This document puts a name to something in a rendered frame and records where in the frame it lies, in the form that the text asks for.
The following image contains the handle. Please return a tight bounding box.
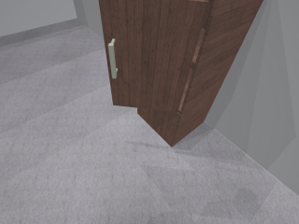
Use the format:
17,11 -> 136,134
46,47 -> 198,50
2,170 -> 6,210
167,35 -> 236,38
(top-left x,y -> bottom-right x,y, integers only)
108,38 -> 118,78

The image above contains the cupboard door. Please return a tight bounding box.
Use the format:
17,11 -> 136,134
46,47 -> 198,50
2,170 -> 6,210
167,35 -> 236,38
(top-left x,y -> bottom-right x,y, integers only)
98,0 -> 209,112

